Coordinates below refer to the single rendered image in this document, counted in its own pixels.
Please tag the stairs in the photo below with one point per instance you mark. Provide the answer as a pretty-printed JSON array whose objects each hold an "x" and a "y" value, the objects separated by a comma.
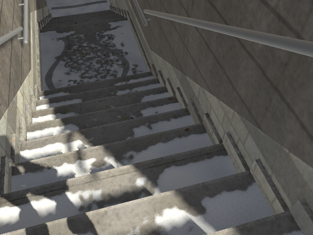
[
  {"x": 82, "y": 18},
  {"x": 119, "y": 156}
]

